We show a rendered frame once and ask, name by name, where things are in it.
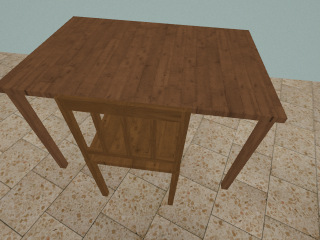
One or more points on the table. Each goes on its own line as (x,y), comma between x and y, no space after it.
(214,71)

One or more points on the chair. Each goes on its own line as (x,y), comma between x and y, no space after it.
(130,135)

